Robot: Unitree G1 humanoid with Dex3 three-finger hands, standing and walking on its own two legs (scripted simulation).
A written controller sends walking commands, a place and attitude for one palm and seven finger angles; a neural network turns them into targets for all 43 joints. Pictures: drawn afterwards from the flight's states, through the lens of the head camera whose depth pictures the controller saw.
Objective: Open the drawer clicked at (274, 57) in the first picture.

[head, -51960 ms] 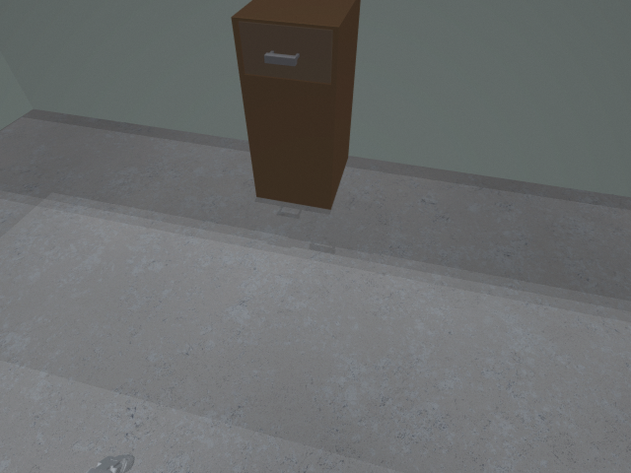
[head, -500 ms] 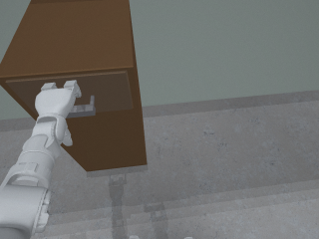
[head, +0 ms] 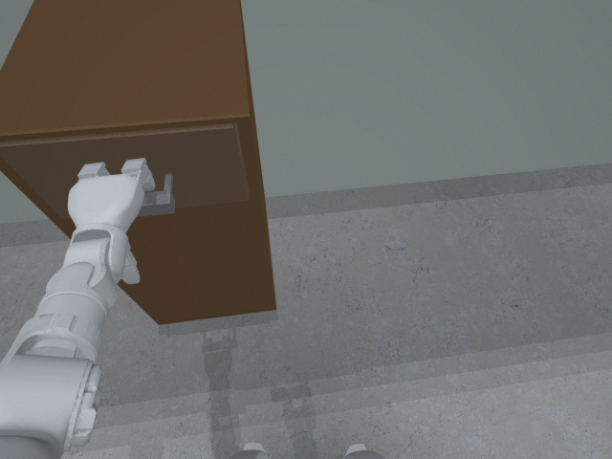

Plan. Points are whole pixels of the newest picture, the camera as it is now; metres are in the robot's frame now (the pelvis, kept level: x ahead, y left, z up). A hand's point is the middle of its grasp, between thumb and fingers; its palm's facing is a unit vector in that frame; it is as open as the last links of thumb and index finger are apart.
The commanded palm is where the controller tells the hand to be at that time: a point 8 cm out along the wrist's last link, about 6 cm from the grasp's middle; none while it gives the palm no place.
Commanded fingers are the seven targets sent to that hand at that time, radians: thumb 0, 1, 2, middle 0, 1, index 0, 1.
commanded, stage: lower the fingers behind the handle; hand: left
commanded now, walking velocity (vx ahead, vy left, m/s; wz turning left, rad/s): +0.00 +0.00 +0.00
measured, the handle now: (137, 193) +0.51 +0.26 -0.01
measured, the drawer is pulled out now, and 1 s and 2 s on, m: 0.01 0.01 0.01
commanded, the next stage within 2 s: close the thumb around the handle in 0.90 s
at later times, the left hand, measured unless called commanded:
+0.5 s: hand (136, 233) +0.45 +0.25 -0.03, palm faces -0.07 -0.04 -1.00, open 13.9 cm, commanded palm +0.43 +0.25 +0.02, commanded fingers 0.00 -0.50 0.30 -0.30 -1.20 -0.30 -1.20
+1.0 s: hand (137, 231) +0.45 +0.25 -0.03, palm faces -0.08 -0.03 -1.00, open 13.9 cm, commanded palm +0.43 +0.25 +0.02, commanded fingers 0.00 -0.44 0.32 -0.30 -1.21 -0.30 -1.21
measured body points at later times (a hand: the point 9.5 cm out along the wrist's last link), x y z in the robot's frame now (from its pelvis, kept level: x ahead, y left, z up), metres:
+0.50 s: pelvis -0.01 +0.00 -0.02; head +0.10 +0.01 +0.42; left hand +0.44 +0.25 +0.02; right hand +0.01 -0.27 -0.14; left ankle -0.01 +0.09 -0.69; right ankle -0.02 -0.12 -0.69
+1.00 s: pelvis -0.01 +0.00 -0.02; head +0.10 +0.01 +0.42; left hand +0.45 +0.25 +0.02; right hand +0.01 -0.27 -0.15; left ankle -0.01 +0.09 -0.69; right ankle -0.02 -0.12 -0.69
